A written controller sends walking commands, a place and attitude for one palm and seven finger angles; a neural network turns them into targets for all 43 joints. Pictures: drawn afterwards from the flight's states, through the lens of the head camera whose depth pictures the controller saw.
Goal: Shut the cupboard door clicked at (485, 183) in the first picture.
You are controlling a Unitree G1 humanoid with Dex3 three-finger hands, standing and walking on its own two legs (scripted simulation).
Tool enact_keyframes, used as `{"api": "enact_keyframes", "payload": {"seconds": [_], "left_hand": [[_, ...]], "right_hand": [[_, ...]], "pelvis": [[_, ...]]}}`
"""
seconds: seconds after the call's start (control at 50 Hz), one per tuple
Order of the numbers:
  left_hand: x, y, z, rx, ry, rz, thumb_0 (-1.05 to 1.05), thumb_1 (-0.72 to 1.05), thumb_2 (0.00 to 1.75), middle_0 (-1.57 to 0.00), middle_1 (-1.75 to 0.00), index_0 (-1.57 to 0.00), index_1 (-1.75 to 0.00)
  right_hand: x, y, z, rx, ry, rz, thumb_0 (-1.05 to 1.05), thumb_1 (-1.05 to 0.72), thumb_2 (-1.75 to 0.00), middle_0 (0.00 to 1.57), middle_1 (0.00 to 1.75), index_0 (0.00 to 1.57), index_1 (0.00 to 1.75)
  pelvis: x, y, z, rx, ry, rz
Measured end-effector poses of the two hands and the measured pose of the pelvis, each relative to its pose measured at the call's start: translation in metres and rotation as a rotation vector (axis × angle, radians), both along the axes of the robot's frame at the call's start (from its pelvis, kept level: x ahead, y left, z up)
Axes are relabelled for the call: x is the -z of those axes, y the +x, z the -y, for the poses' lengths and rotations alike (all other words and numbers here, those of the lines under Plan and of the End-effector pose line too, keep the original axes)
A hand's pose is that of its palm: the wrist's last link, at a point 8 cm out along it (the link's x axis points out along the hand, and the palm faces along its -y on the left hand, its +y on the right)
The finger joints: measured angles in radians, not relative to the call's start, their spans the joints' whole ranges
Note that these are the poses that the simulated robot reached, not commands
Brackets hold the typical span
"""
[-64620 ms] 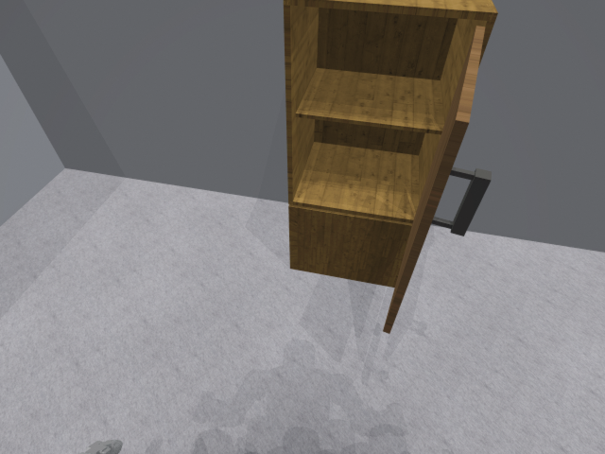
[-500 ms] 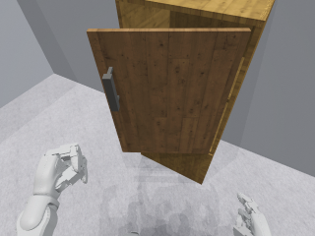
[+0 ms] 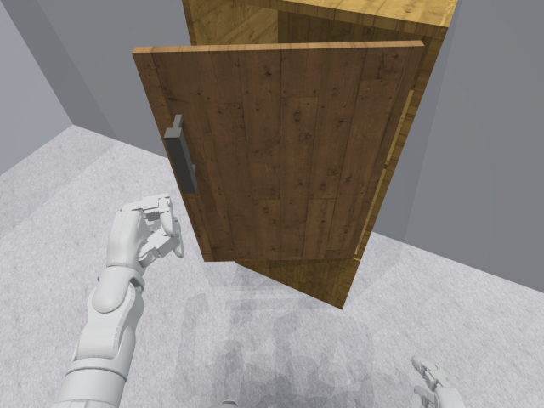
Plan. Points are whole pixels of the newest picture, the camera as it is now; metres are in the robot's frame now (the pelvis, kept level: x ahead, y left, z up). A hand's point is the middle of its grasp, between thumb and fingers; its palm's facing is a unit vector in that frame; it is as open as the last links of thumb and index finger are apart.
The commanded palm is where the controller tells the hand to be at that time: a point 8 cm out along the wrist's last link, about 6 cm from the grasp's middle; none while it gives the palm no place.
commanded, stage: bring the fist close to the handle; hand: left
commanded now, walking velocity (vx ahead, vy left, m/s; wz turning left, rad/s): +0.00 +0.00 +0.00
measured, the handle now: (184, 154) +0.51 +0.18 +0.09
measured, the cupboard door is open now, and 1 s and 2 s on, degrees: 27 27 12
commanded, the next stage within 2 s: push the door shut along its arc in 0.74 s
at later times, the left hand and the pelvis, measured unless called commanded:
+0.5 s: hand (198, 191) +0.42 +0.14 +0.09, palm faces +0.07 -1.00 -0.01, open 3.1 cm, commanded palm +0.38 +0.19 +0.09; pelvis +0.00 +0.00 +0.00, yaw -1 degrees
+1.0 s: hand (195, 195) +0.41 +0.14 +0.09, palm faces +0.03 -1.00 -0.03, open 3.1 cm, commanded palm +0.39 +0.20 +0.09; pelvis -0.01 +0.00 +0.00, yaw -1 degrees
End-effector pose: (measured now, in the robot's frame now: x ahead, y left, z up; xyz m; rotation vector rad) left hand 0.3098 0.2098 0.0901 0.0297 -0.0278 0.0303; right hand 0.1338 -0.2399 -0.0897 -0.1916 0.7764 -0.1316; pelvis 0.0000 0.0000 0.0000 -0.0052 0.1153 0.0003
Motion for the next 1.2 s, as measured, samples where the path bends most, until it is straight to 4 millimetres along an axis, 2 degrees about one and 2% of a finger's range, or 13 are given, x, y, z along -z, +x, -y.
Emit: {"api": "enact_keyframes", "payload": {"seconds": [0.18,0.38,0.46,0.56,0.68,0.96,1.08,1.2], "left_hand": [[0.0,0.037,0.017,-0.014,-0.008,0.002,0.01,0.9,0.9,-1.3,-1.5,-1.3,-1.5],[-0.002,0.077,0.015,-0.037,-0.004,-0.03,0.01,0.9,0.9,-1.3,-1.5,-1.3,-1.5],[0.0,0.084,0.017,-0.037,-0.02,-0.023,0.01,0.9,0.9,-1.3,-1.5,-1.3,-1.5],[0.002,0.08,0.019,-0.034,-0.017,-0.003,0.01,0.9,0.9,-1.3,-1.5,-1.3,-1.5],[0.005,0.073,0.019,-0.039,-0.01,-0.01,0.01,0.9,0.9,-1.3,-1.5,-1.3,-1.5],[-0.003,0.072,0.013,-0.014,-0.001,-0.003,0.01,0.9,0.9,-1.3,-1.5,-1.3,-1.5],[0.0,0.088,0.014,0.015,-0.017,-0.024,0.01,0.9,0.9,-1.3,-1.5,-1.3,-1.5],[-0.005,0.11,0.01,0.05,-0.001,-0.011,0.01,0.89,0.9,-1.32,-1.5,-1.3,-1.5]], "right_hand": [[0.005,-0.015,0.0,0.021,-0.003,-0.05,0.01,-0.91,-0.9,0.2,0.3,0.2,0.3],[0.017,-0.051,0.01,0.07,-0.003,-0.168,0.01,-0.91,-0.9,0.2,0.3,0.2,0.3],[0.021,-0.068,0.015,0.094,-0.005,-0.221,0.01,-0.91,-0.9,0.2,0.3,0.2,0.3],[0.022,-0.081,0.019,0.118,0.001,-0.257,0.01,-0.91,-0.9,0.2,0.3,0.2,0.3],[0.023,-0.08,0.02,0.126,0.006,-0.256,0.01,-0.91,-0.9,0.2,0.3,0.2,0.3],[0.016,-0.055,0.016,0.091,0.006,-0.185,0.01,-0.91,-0.9,0.2,0.3,0.2,0.3],[0.017,-0.057,0.016,0.091,-0.014,-0.199,0.01,-0.91,-0.9,0.2,0.3,0.2,0.3],[0.023,-0.077,0.018,0.116,-0.029,-0.252,0.01,-0.91,-0.9,0.2,0.3,0.2,0.3]], "pelvis": [[0.001,-0.006,-0.001,0.005,0.0,-0.014],[0.003,-0.007,0.001,0.009,-0.005,-0.043],[0.003,-0.006,0.001,0.017,-0.002,-0.055],[0.003,-0.003,0.002,0.027,0.001,-0.059],[0.002,-0.004,0.003,0.026,0.0,-0.049],[0.002,-0.008,0.003,0.015,-0.005,-0.042],[0.004,-0.013,0.002,0.009,-0.008,-0.05],[0.009,-0.015,-0.001,0.009,-0.014,-0.082]]}}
